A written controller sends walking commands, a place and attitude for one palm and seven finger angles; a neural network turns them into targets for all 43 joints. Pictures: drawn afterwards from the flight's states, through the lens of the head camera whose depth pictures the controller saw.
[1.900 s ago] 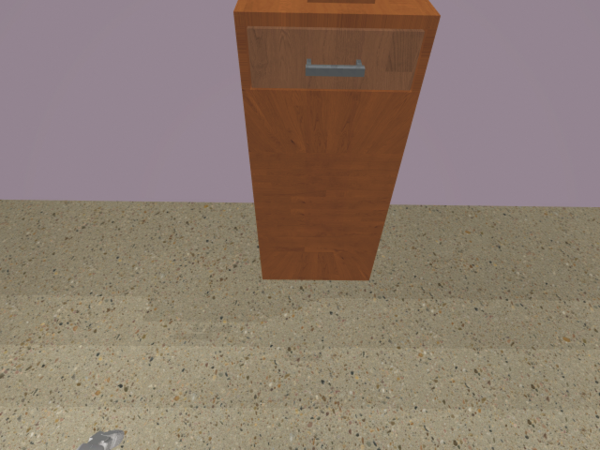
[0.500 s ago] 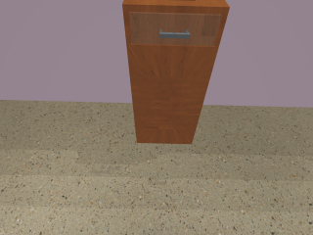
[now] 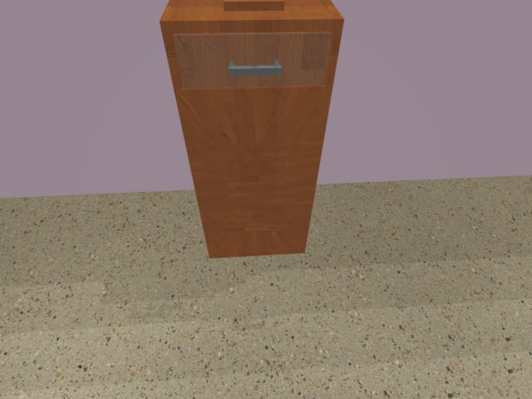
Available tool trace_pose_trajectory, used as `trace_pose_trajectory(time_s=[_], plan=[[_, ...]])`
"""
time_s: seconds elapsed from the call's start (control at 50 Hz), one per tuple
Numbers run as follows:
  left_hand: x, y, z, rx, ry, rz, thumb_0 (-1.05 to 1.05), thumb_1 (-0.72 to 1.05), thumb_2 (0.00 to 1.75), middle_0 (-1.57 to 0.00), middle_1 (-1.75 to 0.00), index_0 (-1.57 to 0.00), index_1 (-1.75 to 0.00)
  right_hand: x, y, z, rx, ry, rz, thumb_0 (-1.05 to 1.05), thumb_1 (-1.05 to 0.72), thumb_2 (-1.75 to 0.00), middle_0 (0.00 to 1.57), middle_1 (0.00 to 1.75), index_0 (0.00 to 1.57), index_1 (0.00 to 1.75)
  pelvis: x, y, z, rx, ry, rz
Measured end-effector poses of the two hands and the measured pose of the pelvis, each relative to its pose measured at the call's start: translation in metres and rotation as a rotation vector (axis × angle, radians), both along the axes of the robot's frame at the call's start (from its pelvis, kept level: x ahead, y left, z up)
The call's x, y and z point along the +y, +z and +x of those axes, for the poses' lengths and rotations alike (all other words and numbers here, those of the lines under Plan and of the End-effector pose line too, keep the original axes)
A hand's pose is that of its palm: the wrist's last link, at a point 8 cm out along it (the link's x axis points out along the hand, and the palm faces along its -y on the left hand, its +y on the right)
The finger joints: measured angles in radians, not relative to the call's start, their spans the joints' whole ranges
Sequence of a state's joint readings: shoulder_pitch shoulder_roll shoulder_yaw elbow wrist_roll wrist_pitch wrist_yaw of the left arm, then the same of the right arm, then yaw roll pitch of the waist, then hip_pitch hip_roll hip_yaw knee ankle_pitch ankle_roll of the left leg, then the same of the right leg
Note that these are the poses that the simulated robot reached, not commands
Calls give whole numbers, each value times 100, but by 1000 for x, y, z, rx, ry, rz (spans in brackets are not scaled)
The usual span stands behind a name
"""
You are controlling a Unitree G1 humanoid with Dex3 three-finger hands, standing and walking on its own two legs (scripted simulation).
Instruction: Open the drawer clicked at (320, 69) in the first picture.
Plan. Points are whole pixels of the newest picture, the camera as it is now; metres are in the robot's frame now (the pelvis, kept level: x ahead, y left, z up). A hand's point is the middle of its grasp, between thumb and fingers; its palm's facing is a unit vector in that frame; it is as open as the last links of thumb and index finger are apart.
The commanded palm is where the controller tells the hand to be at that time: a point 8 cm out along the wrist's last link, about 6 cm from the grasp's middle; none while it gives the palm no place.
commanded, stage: take the last steps up to it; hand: left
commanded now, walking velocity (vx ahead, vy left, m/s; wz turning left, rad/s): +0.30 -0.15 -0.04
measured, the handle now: (254, 67) +0.84 +0.08 +0.12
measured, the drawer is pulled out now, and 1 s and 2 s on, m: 0.00 0.00 0.00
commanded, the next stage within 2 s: come to a stop and stand still in 0.74 s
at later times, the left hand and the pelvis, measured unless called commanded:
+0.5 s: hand out of the picture +0.03 +0.07 -0.18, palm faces +0.13 -0.98 -0.11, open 7.4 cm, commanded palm none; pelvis +0.17 -0.04 -0.02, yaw +1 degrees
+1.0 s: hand (245, 280) +0.40 +0.07 -0.17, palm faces +0.01 -0.98 -0.22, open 7.3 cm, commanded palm none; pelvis +0.35 -0.12 -0.01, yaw +0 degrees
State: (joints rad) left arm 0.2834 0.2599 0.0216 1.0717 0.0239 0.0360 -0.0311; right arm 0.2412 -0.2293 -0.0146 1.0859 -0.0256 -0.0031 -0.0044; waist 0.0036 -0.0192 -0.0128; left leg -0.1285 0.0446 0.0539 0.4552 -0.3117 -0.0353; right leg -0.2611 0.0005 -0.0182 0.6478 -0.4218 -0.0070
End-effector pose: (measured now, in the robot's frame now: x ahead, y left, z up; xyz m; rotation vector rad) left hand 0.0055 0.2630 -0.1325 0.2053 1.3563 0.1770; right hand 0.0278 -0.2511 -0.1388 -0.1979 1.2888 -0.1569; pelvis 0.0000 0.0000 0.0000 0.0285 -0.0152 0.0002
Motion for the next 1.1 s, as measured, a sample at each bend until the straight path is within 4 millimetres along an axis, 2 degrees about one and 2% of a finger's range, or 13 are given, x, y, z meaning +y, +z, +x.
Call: trace_pose_trajectory(time_s=[0.1,0.18,0.32,0.46,0.52,0.56,0.6,0.72,0.8,0.88,0.98,1.02,1.1], plan=[[-41,-7,3,2,46,-24,0,91,90,-20,-29,-20,-30,-18,-16,-22,142,-31,23,1,-91,-90,20,30,20,30,-24,-8,24,-1,27,-22],[-72,-4,-12,54,113,-44,0,91,90,-20,-29,-20,-30,-27,-8,-2,178,-24,30,1,-91,-90,20,30,20,30,-37,0,49,2,28,-12],[-118,1,-28,234,141,-110,0,91,90,-20,-29,-20,-30,-27,-4,91,42,-29,49,1,-91,-90,20,30,20,30,-46,2,93,11,17,-27],[-138,-11,0,314,184,-153,0,91,90,-20,-30,-20,-30,-3,-8,207,-82,31,82,1,-91,-90,20,29,20,30,-46,-10,151,13,15,-47],[-135,-23,27,327,185,-169,0,91,90,-20,-30,-20,-30,8,-13,252,-151,39,80,1,-91,-90,20,30,20,30,-43,-21,182,4,14,-50],[-129,-31,54,317,171,-174,0,91,90,-20,-30,-20,-30,11,-13,269,-187,23,70,1,-91,-90,20,30,20,30,-41,-24,199,-4,4,-43],[-120,-34,92,267,142,-166,0,91,90,-20,-30,-20,-30,8,-8,272,-187,-10,62,0,-91,-90,20,30,20,30,-41,-20,213,-15,-13,-34],[-96,-22,225,5,87,-129,0,91,90,-20,-29,-20,-30,-30,16,272,-114,-44,-34,-3,-96,-90,20,30,20,30,-46,1,253,-8,-6,-40],[-95,-13,289,-85,60,-103,0,92,90,-20,-29,-20,-30,-43,19,265,-26,-65,-31,-2,-94,-90,20,30,20,30,-58,7,279,-2,-5,-38],[-105,-7,335,-89,23,-83,0,93,90,-20,-29,-19,-30,-52,15,256,56,-106,4,-1,-93,-90,20,30,20,30,-77,9,305,3,-2,-32],[-134,-8,384,-97,-22,-42,0,92,90,-20,-29,-19,-30,-67,-4,252,178,-145,66,0,-91,-90,20,30,20,30,-108,-2,338,2,5,-7],[-147,-12,399,-110,-25,-21,0,92,90,-20,-29,-20,-30,-77,-18,255,219,-154,89,0,-91,-90,20,30,20,30,-120,-11,349,9,2,-1],[-162,-3,416,-145,-10,-3,0,93,90,-20,-29,-20,-30,-93,-27,274,239,-133,88,1,-91,-90,20,30,20,30,-126,-11,351,4,30,-9]])
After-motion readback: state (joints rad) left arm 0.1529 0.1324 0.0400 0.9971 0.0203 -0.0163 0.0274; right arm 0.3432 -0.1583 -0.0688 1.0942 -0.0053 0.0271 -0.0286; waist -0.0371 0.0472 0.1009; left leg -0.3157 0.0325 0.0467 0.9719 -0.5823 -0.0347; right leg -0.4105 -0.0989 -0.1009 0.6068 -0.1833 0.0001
